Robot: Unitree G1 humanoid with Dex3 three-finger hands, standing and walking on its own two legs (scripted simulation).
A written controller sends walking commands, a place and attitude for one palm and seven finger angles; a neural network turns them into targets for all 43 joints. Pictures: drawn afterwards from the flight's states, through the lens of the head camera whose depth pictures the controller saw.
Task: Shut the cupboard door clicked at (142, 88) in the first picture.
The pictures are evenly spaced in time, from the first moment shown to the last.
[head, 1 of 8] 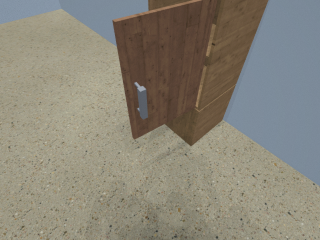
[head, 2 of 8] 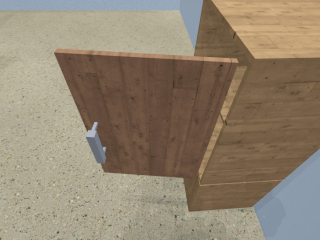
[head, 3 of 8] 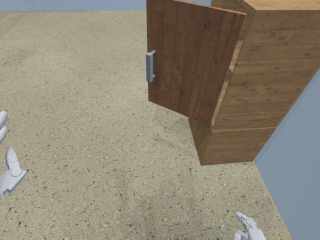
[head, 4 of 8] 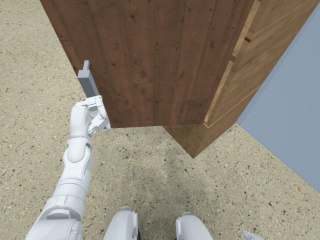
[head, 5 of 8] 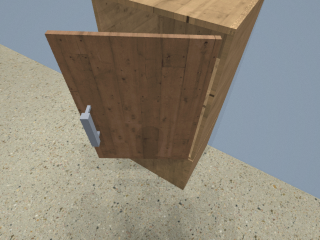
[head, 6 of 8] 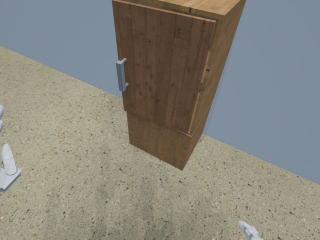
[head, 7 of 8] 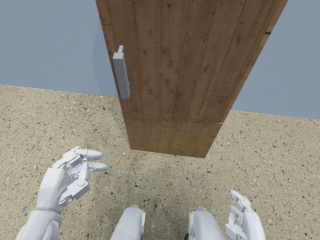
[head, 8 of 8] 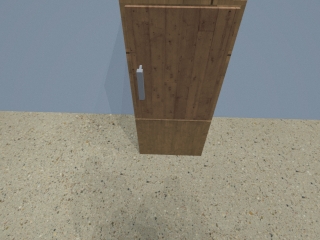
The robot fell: no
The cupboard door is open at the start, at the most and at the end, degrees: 82 82 0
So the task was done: yes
